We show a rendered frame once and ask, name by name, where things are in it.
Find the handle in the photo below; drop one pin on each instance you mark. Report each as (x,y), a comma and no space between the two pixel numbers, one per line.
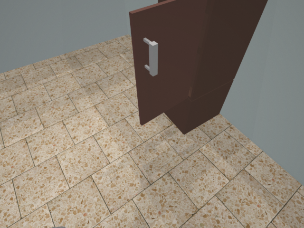
(153,57)

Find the cupboard door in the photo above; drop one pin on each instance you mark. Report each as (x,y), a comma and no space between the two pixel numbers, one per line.
(176,26)

